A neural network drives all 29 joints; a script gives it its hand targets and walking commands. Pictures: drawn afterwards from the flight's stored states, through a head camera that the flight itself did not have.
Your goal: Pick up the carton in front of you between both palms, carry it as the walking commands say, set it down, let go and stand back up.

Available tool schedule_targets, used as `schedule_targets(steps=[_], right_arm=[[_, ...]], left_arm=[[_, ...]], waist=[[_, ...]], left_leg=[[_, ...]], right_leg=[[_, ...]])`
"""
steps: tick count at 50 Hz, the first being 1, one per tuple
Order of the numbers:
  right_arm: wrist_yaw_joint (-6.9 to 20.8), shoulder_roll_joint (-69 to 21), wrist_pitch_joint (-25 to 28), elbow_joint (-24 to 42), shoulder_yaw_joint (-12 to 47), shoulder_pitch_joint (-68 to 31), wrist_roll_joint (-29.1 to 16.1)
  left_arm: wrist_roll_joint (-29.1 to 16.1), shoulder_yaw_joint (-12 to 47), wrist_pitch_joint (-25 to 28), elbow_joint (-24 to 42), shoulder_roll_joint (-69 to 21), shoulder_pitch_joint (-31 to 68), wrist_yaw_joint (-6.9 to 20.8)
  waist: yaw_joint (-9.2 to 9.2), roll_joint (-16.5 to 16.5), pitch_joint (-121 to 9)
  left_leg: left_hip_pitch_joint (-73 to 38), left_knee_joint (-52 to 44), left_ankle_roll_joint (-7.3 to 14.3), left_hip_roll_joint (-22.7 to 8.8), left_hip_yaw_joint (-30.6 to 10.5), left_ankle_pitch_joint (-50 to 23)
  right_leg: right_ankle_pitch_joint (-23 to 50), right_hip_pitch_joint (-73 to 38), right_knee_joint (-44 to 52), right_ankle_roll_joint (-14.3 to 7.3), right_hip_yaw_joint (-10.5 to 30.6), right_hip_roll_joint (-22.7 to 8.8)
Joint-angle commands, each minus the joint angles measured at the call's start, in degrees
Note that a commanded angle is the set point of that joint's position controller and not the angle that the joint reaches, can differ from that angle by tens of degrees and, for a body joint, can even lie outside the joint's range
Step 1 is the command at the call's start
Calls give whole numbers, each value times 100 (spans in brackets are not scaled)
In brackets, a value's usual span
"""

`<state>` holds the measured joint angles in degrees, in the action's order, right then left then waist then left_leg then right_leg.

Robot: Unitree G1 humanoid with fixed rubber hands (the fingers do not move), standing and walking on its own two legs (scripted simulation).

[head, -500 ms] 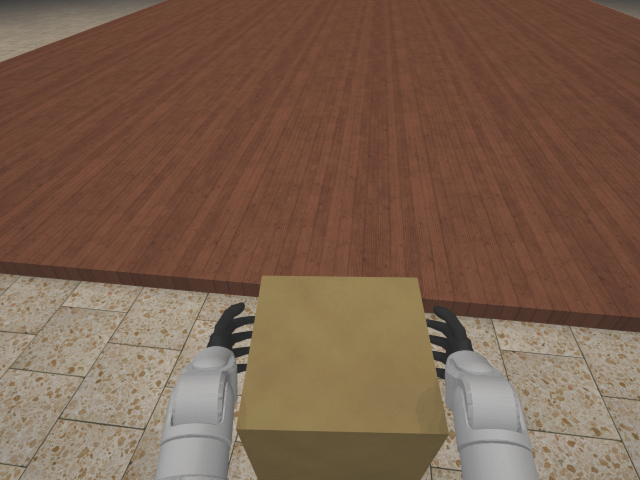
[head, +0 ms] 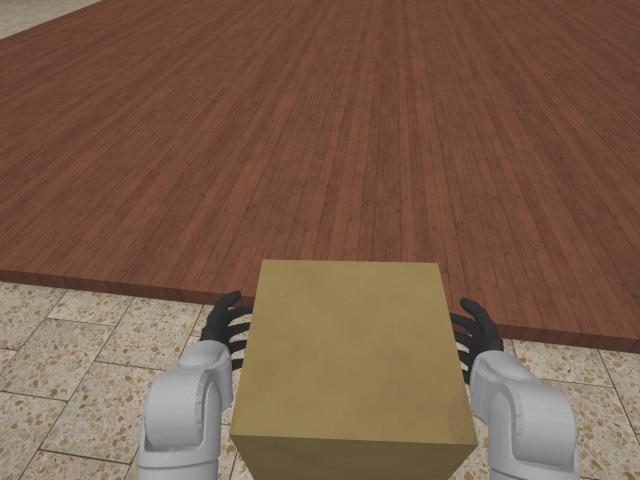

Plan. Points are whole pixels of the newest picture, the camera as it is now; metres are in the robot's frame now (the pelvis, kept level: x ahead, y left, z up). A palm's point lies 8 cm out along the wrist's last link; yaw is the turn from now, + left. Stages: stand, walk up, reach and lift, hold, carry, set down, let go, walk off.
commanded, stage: carry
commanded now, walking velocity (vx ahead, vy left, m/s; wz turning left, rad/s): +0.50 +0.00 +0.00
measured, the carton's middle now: (346, 386) +0.27 -0.01 +0.01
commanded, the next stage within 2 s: none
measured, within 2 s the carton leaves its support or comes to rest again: neither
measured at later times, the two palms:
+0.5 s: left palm (217, 193) +0.58 +0.20 +0.09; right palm (391, 195) +0.56 -0.10 +0.09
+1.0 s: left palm (253, 77) +0.98 +0.17 +0.14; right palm (377, 75) +1.00 -0.12 +0.14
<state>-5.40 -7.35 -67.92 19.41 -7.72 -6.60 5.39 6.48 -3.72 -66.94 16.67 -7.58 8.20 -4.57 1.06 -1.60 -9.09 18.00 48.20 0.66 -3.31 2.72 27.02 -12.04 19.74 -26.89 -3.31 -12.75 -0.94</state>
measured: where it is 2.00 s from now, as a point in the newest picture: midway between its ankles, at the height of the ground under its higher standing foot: (312, 236)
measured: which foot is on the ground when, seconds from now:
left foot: up 0.00-0.30, down 0.32-0.80, up 0.82-1.00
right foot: down 0.00-0.34, up 0.36-0.76, down 0.78-1.00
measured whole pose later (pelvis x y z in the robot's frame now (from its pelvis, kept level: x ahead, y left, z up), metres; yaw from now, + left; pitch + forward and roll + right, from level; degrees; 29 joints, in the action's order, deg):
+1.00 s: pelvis +0.60 +0.01 +0.00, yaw +0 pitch +6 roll +1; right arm -7.9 1.4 -79.4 0.8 -15.0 -49.0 3.3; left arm 2.2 -14.6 -78.3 1.9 0.0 47.4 -8.4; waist -3.0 -0.9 4.5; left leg 37.0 69.8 3.3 -2.9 1.6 20.3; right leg -13.5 22.0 -29.5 -5.9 -10.9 -0.1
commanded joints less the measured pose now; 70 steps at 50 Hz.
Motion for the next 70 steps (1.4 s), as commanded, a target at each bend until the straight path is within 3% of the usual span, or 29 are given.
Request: schedule_targets(steps=[1,3,7,12,15,16,17,18,19,21,25,30,36,39,40,41,42,45,49,59,60,61,62,63,64,65,66,67,70], right_arm=[[1597,-4867,-220,656,4373,-3496,-2623],[1558,-4927,-248,570,4320,-3472,-2658],[1413,-4974,-292,293,4153,-3151,-2380],[1345,-5016,-312,185,4071,-3003,-2153],[1384,-5072,-275,114,4037,-2857,-2138],[1399,-5061,-252,140,4007,-2826,-2125],[1412,-4945,-208,156,3955,-2880,-2055],[1410,-5049,-165,205,3971,-2953,-2108],[1404,-5154,-139,473,4036,-3154,-2205],[1387,-5337,-79,863,4161,-3540,-2328],[1391,-5079,-117,1255,4272,-3648,-2520],[1398,-4227,-354,1225,4178,-4091,-2587],[1195,-3486,-724,176,3723,-5490,-2506],[1107,-3583,-912,-399,3526,-6430,-2634],[1076,-3611,-969,-601,3444,-6708,-2644],[1043,-3785,-1026,-665,3368,-7108,-2773],[1003,-3888,-1045,-826,3279,-7506,-2799],[950,-4638,-985,-1079,3077,-8172,-2886],[828,-5088,-860,-1267,2838,-8548,-2681],[791,-4984,-678,-1329,2836,-8010,-2049],[802,-4963,-648,-1355,2876,-8024,-1997],[826,-4930,-646,-1385,2924,-7961,-1992],[851,-4960,-629,-1391,2983,-7879,-2047],[879,-4993,-600,-1333,3029,-7750,-2154],[897,-4946,-569,-1260,3103,-7851,-2288],[893,-4839,-543,-1361,3068,-7585,-2279],[891,-4886,-507,-1082,3127,-7598,-2363],[892,-4966,-463,-658,3203,-7967,-2495],[973,-5165,-474,198,3539,-8570,-2998]], left_arm=[[-2191,3705,-173,793,-5008,2843,1189],[-2340,3774,-244,880,-5030,3112,1179],[-2500,3810,-378,702,-5001,3018,1286],[-2466,3772,-413,521,-4952,2874,1389],[-2431,3800,-396,558,-4981,2878,1407],[-2412,3796,-387,629,-4906,2911,1414],[-2456,3852,-416,829,-4914,3088,1413],[-2478,3883,-414,954,-4895,3240,1417],[-2518,3929,-373,1018,-4990,3378,1412],[-2574,3968,-292,1254,-5114,3619,1384],[-2421,3984,-245,1423,-5001,3426,1201],[-2266,3851,-426,1362,-4304,3841,1010],[-2513,3434,-871,465,-3603,5353,970],[-2665,3005,-1024,-259,-3566,6055,974],[-2691,2846,-1075,-475,-3534,6271,966],[-2661,2713,-1077,-728,-3462,6576,961],[-2786,2680,-1095,-822,-3732,6786,961],[-3145,2686,-1051,-723,-4609,7923,1017],[-3278,2580,-965,-670,-5190,8690,1028],[-2739,2618,-801,-684,-5070,8014,1002],[-2746,2700,-805,-631,-5070,8145,1014],[-2786,2789,-785,-619,-5049,8207,1012],[-2835,2895,-757,-556,-5100,8270,1005],[-2821,2951,-717,-519,-5164,8275,1010],[-2789,2989,-724,-571,-5227,8168,1024],[-2749,2898,-738,-779,-5119,7949,1020],[-2628,2847,-708,-692,-5075,7829,1005],[-2567,2787,-698,-460,-5008,7990,973],[-2247,2596,-676,-263,-4655,7684,735]], waist=[[-231,556,-922],[-224,462,-819],[-202,776,-695],[-237,1166,-435],[-79,792,-865],[36,383,-1237],[65,-1004,-1728],[58,-1530,-1663],[29,-1092,-1559],[24,-163,-1440],[-10,-470,-1506],[30,-583,-1060],[102,-693,-536],[-347,-139,-1205],[-532,712,-1653],[-532,2182,-1955],[-531,1985,-1918],[-470,534,-1879],[-407,625,-2177],[-706,1145,-1951],[-752,813,-1906],[-641,705,-2113],[-28,600,-2464],[647,428,-2352],[397,-1204,-2602],[748,-1940,-3291],[1012,-1310,-3378],[997,-799,-3039],[789,-287,-2416]], left_leg=[[2933,1525,145,-406,-144,-64],[2579,801,29,-475,-13,-721],[2041,-650,-137,-217,432,-1497],[1033,-1839,-30,40,978,-2334],[-1036,-2190,87,424,1489,-1964],[-2208,-2224,144,-66,832,-1561],[-3184,-3014,827,-1831,-2062,-261],[-3499,-3708,1226,-2308,-3326,-612],[-3301,-3528,1150,-2226,-2783,-1255],[-2680,-3324,860,-1845,-1673,-2242],[-2441,-3434,684,-1416,-479,-2901],[-2638,-3420,772,-1136,106,-3369],[-2256,-2996,677,-1031,517,-3686],[-1418,-840,324,-529,1059,-3970],[-452,715,151,-319,994,-2428],[1561,2188,-30,630,575,-44],[2218,3008,170,449,-158,251],[2510,2912,357,-63,-406,-554],[2524,2157,262,-72,-223,-757],[3083,-135,328,327,537,-1678],[3065,-430,377,720,976,-1483],[1726,-1453,426,903,1159,-1976],[-145,-2788,362,905,1181,-3337],[-2321,-3475,382,374,749,-4401],[-5263,-1541,673,-1133,-779,-9185],[-6760,-785,1522,-1778,-1788,-11170],[-6805,-1204,1740,-1844,-2184,-9468],[-6345,-1492,1673,-1742,-2229,-7512],[-5661,-1725,1331,-1472,-1861,-6118]], right_leg=[[-654,-2907,1539,-895,3332,-2376],[-575,-2505,1860,-596,2468,-2049],[605,-2370,1843,-418,1316,-1556],[1427,-2106,1467,-132,607,-1335],[2276,-1423,-220,172,-35,-998],[1509,-646,-1363,329,-20,-868],[111,746,-3206,607,66,-325],[-1475,1890,-4224,557,609,52],[-1369,2151,-4736,367,1097,-329],[-797,2022,-4482,201,1264,-725],[-310,1703,-3355,251,941,-578],[325,2000,-1776,247,558,-404],[955,1167,-571,-73,244,-149],[385,-1223,-190,-141,-72,257],[-340,-2256,22,-231,1548,-919],[-985,-3454,764,-1106,4319,-2183],[-822,-3462,965,-1230,4553,-2159],[1321,-2921,472,-933,3019,-1745],[1966,-2949,427,-903,2186,-1533],[4426,-4123,-572,-751,1247,-1140],[5729,-4490,-1025,-555,1012,-814],[6668,-3928,-1752,-253,731,-576],[6138,-3073,-2712,-75,553,-482],[4546,-1163,-3735,55,547,-401],[-1587,1884,-4790,118,883,150],[-2358,3437,-6222,139,1242,514],[-2251,4217,-6778,25,1495,433],[-2278,4621,-6951,-41,1549,281],[-2734,5456,-7447,-205,1061,87]])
